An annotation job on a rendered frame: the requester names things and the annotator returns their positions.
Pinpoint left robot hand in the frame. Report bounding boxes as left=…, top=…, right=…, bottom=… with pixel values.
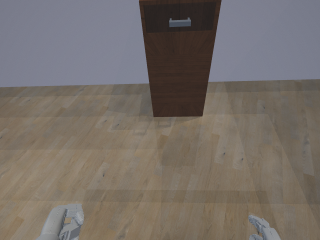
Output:
left=40, top=203, right=84, bottom=240

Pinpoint drawer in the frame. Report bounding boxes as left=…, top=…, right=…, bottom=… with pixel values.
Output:
left=144, top=1, right=216, bottom=33

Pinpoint right robot hand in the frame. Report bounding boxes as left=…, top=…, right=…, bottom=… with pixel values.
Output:
left=248, top=215, right=282, bottom=240

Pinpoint cabinet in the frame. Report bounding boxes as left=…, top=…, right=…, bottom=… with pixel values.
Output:
left=139, top=0, right=222, bottom=117

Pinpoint handle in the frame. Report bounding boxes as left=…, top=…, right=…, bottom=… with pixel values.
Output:
left=169, top=17, right=191, bottom=27

